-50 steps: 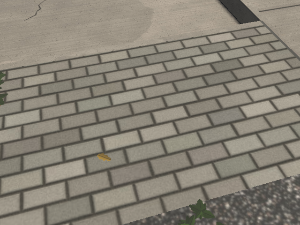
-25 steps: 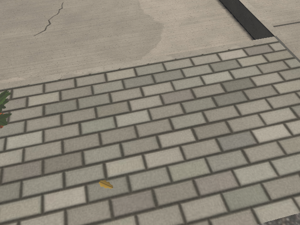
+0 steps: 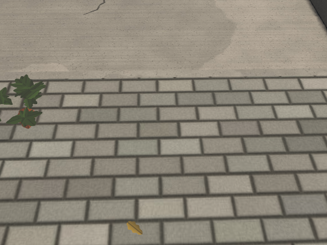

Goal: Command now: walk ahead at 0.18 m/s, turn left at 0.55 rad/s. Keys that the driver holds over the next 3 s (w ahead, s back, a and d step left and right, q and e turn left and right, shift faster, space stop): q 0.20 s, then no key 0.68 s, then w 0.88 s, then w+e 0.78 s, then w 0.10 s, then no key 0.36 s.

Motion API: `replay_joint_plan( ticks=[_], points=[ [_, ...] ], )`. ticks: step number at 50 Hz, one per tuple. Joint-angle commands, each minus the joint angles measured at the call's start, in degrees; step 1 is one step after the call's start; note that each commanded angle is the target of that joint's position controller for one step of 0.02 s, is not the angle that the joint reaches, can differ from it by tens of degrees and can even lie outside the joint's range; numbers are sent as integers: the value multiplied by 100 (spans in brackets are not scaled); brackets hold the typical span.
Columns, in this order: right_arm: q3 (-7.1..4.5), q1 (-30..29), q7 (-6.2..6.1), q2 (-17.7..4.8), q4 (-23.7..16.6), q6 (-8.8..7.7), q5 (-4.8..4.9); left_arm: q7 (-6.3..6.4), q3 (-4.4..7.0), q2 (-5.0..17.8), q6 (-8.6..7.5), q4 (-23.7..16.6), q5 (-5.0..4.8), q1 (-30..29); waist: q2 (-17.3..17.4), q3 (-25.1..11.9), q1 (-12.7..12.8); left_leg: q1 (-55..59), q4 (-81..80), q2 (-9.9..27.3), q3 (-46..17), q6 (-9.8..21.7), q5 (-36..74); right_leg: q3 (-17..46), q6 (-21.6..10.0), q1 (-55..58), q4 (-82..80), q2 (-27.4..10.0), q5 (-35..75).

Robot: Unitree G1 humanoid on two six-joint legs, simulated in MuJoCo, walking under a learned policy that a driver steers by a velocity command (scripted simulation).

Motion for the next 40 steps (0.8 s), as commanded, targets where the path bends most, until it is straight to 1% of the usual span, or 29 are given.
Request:
replay_joint_plan(
  ticks=[1, 2, 4, 7, 9, 10, 11, 12, 13, 14, 15, 16, 17, 19, 20, 22, 23, 25, 27, 29, 30, 31, 32, 33, 34, 35, 36, 37, 40],
  points=[
    [-243, -220, -162, -959, -522, 26, 86, 144, 67, 232, 194, -228, 34, 645, 475, -832, 327, -545, -220, 1164, -779, 721, 3449, -433, 220, 1175, -1089, 419, 755],
    [-253, -121, -206, -960, -530, 95, 143, 149, 61, 244, 239, -319, -2, 436, 556, -948, 238, -353, -128, 1196, -930, 608, 3146, -373, 247, 1136, -1397, 472, 962],
    [-268, 7, -293, -954, -564, 224, 185, 123, 65, 326, 301, -488, -62, 20, 651, -1016, 80, 66, 19, 1320, -1349, 462, 2387, -214, 283, 894, -1856, 529, 1095],
    [-293, 78, -399, -950, -667, 372, 137, 36, 81, 455, 274, -686, -92, -398, 742, -919, -34, 577, 240, 1485, -2017, 447, 1514, 24, 243, 628, -2397, 602, 732],
    [-299, 6, -446, -930, -791, 427, 125, -17, 134, 584, 188, -691, -94, -297, 863, -897, 45, 773, 473, 1488, -2377, 383, 1304, 106, 114, 908, -2913, 641, 492],
    [-291, -141, -461, -907, -881, 447, 141, -37, 162, 615, 137, -641, -99, -97, 938, -883, 188, 732, 651, 1381, -2448, 282, 1247, 60, 6, 1310, -3402, 631, 683],
    [-249, -282, -462, -808, -965, 462, 147, -46, 190, 654, 92, -536, -81, 237, 879, -951, 377, 536, 982, 1174, -2285, 93, 1022, -40, -144, 2032, -4056, 436, 1496],
    [-139, -61, -443, -478, -1043, 452, 69, -12, 250, 946, 95, -537, 40, 480, 223, -1368, 266, -98, 1980, 762, -1832, -172, -202, 707, -559, 3207, -3991, -573, 2659],
    [-99, 505, -442, -320, -1101, 402, 106, 17, 304, 1181, 198, -585, 229, 458, -1395, -1422, -85, -1441, 3045, -211, -951, -531, -3036, 2295, -1662, 4102, -4062, -1681, 4247],
    [-198, 833, -393, -854, -970, 360, 50, 14, 269, 826, 244, -595, 143, 673, -1471, -1672, -55, -1764, 4251, 143, -851, -801, -3458, 3143, -2141, 4075, -4150, -2200, 3774],
    [-301, 656, -371, -1168, -859, 400, 76, 6, 202, 564, 262, -736, 14, 491, -780, -1383, 57, -1885, 4837, 280, -862, -942, -3034, 2504, -2005, 3827, -4031, -1865, 3357],
    [-324, 406, -399, -1137, -791, 490, 86, -18, 167, 463, 308, -776, -16, 324, -278, -1130, 84, -1903, 5080, 362, -755, -1055, -2645, 1801, -1713, 3487, -3981, -1427, 3002],
    [-311, 255, -431, -1027, -823, 563, 66, -34, 153, 481, 350, -788, -43, 216, -156, -959, 75, -1894, 5135, 411, -722, -1106, -2385, 1485, -1549, 3185, -4029, -1181, 2714],
    [-218, 241, -406, -681, -865, 618, 86, -64, 128, 519, 412, -759, 8, 125, -297, -805, -20, -1407, 4833, 436, -389, -1181, -1982, 813, -1434, 2592, -4205, -728, 2717],
    [-168, 267, -395, -527, -875, 616, 94, -77, 119, 490, 437, -733, 13, 114, -468, -827, -48, -1230, 4403, 489, -196, -1214, -1879, 565, -1409, 2553, -4245, -558, 2624],
    [-92, 130, -389, -362, -924, 597, 76, -77, 118, 465, 481, -690, -11, 170, -745, -890, 42, -864, 3460, 659, 66, -1257, -1900, 428, -1466, 2576, -4290, -482, 2432],
    [-61, 19, -381, -317, -958, 588, 60, -72, 136, 519, 501, -662, -26, 228, -832, -918, 115, -649, 3023, 734, 121, -1240, -1930, 456, -1495, 2589, -4297, -512, 2244],
    [-65, -137, -360, -395, -996, 567, 66, -68, 187, 680, 529, -596, -43, 430, -951, -923, 277, -397, 2355, 790, 171, -1167, -1844, 661, -1576, 2692, -4304, -658, 1747],
    [-101, -142, -338, -500, -972, 547, 86, -63, 197, 735, 555, -558, -71, 510, -968, -838, 308, -163, 1708, 801, 197, -1042, -1580, 844, -1577, 2667, -4292, -750, 1193],
    [-106, 50, -302, -425, -850, 507, 76, -48, 165, 669, 582, -504, -138, 504, -864, -680, 136, 403, 530, 719, 352, -804, -807, 780, -1376, 2354, -4154, -631, 827],
    [-113, 49, -291, -476, -854, 489, 23, -47, 145, 615, 565, -408, -157, 739, -752, -643, 135, 740, 168, 765, 254, -647, -490, 717, -1132, 2124, -4091, -517, 631],
    [-143, 129, -307, -682, -906, 475, -63, -67, 113, 541, 509, -388, -113, 831, -459, -737, 134, 1225, 173, 1211, -189, -449, -148, 549, -807, 1715, -3842, -391, 317],
    [-242, 74, -324, -1088, -881, 490, -104, -123, 55, 274, 416, -479, -12, 979, 678, -766, 435, 1167, 259, 1810, -783, -98, 217, -199, -450, 1430, -3364, 248, -181],
    [-132, -18, -264, -629, -831, 451, -119, -130, 43, 194, 380, -510, 31, 677, 1155, -694, 301, 276, -137, 2015, -1018, 159, -712, -524, -193, 1940, -3287, 402, -301],
    [-22, -321, -228, -292, -909, 389, -152, -133, 78, 289, 385, -488, 21, 486, 1012, -368, 325, -111, -276, 1819, -918, 18, -1320, -441, -116, 2214, -3323, 341, 50],
    [-15, -352, -220, -264, -874, 335, -158, -119, 90, 257, 407, -426, 20, 443, 974, -263, 312, -257, -232, 1595, -737, -180, -1592, -450, -100, 2374, -3352, 352, 334],
    [-25, -272, -212, -332, -847, 278, -123, -95, 117, 306, 441, -357, 22, 544, 946, -146, 284, -371, -226, 1477, -639, -284, -1671, -414, -111, 2472, -3346, 347, 463],
    [-28, -201, -216, -372, -801, 232, -96, -85, 144, 358, 457, -309, 13, 664, 857, -43, 307, -456, -211, 1431, -592, -337, -1644, -357, -145, 2528, -3371, 310, 531],
    [-17, 6, -251, -363, -696, 186, -39, -82, 154, 290, 443, -165, -28, 793, 556, 30, 294, -393, -56, 1313, -467, -380, -1378, -327, -205, 2572, -3395, 294, 636]
  ],
)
